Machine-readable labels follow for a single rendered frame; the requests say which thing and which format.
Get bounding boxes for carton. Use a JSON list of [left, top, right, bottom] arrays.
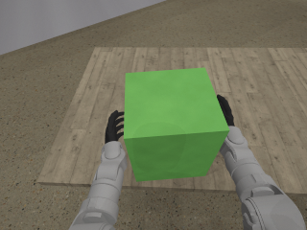
[[124, 67, 230, 182]]

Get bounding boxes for robot right hand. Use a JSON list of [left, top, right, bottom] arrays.
[[217, 94, 235, 127]]

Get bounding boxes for right robot upper arm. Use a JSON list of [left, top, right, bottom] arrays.
[[241, 194, 305, 230]]

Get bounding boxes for right robot forearm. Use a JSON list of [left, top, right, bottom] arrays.
[[219, 126, 306, 230]]

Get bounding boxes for table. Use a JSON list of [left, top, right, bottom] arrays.
[[37, 47, 307, 197]]

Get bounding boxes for left robot forearm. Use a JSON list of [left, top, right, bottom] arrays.
[[68, 141, 128, 230]]

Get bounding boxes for robot left hand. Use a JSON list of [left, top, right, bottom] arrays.
[[105, 110, 125, 144]]

